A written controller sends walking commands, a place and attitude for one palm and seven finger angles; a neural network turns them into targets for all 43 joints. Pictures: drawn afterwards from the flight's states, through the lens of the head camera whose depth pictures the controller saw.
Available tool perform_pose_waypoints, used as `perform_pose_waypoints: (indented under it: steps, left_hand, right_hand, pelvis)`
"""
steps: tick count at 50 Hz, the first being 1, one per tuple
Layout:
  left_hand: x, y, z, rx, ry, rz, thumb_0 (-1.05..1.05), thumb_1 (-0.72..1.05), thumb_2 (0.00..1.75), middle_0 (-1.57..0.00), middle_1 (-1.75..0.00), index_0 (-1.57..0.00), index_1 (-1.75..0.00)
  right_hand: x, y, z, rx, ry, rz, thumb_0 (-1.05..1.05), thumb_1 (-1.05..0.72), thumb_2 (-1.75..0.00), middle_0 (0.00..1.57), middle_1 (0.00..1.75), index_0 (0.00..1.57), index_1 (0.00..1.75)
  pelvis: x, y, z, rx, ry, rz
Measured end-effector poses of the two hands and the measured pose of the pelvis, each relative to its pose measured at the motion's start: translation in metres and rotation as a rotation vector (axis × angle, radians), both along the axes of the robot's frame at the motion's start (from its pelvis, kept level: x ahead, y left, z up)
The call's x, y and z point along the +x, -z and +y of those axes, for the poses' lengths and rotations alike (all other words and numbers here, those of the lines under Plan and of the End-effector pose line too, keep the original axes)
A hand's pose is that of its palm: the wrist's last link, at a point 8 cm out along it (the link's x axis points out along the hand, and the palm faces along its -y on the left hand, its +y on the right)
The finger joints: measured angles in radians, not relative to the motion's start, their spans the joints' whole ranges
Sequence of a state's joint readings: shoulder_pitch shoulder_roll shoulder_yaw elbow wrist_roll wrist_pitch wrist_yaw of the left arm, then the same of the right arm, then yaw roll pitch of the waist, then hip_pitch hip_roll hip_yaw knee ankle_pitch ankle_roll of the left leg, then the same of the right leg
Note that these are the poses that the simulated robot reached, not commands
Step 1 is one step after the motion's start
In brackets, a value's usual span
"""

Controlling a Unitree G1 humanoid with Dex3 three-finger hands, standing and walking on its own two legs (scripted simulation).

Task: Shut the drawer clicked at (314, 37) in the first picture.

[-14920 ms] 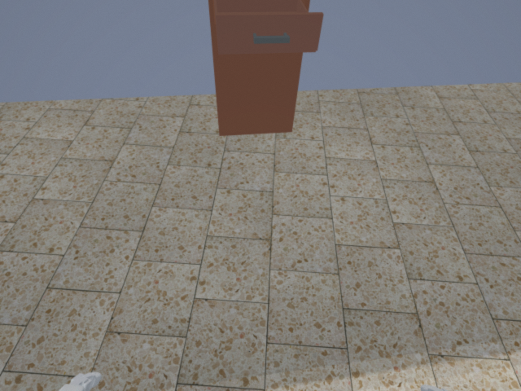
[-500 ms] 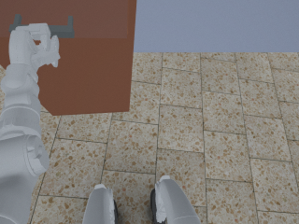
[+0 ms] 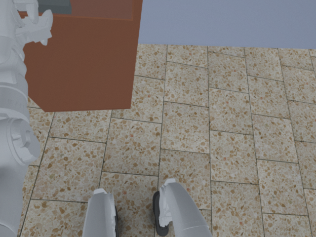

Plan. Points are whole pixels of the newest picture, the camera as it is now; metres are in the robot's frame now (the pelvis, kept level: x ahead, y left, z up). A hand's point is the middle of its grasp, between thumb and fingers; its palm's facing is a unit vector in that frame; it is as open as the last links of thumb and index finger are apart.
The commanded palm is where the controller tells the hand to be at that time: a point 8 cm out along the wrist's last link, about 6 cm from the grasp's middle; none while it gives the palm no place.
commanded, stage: push the drawer shut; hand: left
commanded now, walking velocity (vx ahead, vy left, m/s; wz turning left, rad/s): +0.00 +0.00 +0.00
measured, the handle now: out of the picture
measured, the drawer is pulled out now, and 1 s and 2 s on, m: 0.00 0.00 0.00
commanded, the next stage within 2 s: pull the fist back off the drawer in 0.08 s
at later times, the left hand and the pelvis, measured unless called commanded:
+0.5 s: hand (43, 23) +0.58 +0.18 +0.07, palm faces -0.02 -1.00 -0.06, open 3.4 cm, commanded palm +0.58 +0.19 +0.08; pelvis -0.02 +0.00 -0.01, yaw +0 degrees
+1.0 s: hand (47, 27) +0.57 +0.17 +0.07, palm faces -0.01 -1.00 -0.02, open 3.1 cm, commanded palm +0.53 +0.21 +0.08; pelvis +0.02 +0.00 +0.01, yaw -1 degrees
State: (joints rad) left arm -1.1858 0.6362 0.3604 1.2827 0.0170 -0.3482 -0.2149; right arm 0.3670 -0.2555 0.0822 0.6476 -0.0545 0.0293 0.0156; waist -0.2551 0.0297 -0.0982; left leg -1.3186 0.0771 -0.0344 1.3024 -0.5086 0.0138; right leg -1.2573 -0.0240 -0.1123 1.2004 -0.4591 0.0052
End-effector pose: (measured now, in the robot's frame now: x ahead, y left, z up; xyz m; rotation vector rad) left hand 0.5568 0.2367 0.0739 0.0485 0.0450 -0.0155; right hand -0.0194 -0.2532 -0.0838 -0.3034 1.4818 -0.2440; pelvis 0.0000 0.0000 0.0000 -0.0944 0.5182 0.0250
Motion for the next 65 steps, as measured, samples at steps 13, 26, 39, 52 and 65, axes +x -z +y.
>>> perform_pose_waypoints:
  steps: [13,26,39,52,65]
  left_hand:
    - [0.001,-0.003,0.000,0.009,-0.003,0.009,0.05,0.53,0.89,-1.40,-1.60,-1.40,-1.60]
    - [-0.001,-0.004,-0.003,0.007,0.001,0.009,0.06,0.57,0.89,-1.40,-1.60,-1.40,-1.60]
    - [-0.007,0.001,-0.011,-0.028,0.003,0.005,0.03,0.70,0.86,-1.40,-1.60,-1.40,-1.60]
    - [-0.011,0.000,-0.004,-0.026,-0.018,-0.019,0.01,0.74,0.84,-1.39,-1.60,-1.40,-1.60]
    - [-0.106,-0.060,0.023,-0.030,-0.031,-0.020,0.02,0.88,0.89,-1.39,-1.60,-1.40,-1.60]
  right_hand:
    - [-0.022,-0.001,-0.003,-0.035,-0.006,-0.013,0.00,-0.91,-0.89,0.20,0.30,0.21,0.30]
    - [-0.032,0.002,0.004,-0.010,0.002,-0.016,0.00,-0.91,-0.89,0.20,0.30,0.21,0.30]
    - [-0.010,0.000,0.011,0.036,0.027,-0.040,0.00,-0.91,-0.89,0.20,0.30,0.21,0.30]
    - [0.041,-0.007,0.004,0.045,0.028,-0.089,0.00,-0.91,-0.89,0.20,0.30,0.21,0.30]
    - [0.142,-0.056,0.006,0.102,-0.032,-0.328,0.01,-0.91,-0.89,0.20,0.30,0.21,0.30]
  pelvis:
    - [-0.015,0.007,-0.002,-0.008,-0.002,0.013]
    - [-0.019,0.009,0.001,-0.008,0.004,0.011]
    - [-0.005,-0.003,0.005,0.004,0.026,-0.009]
    - [0.022,-0.016,0.004,0.020,0.037,-0.025]
    - [0.061,-0.071,0.002,0.040,0.014,-0.178]
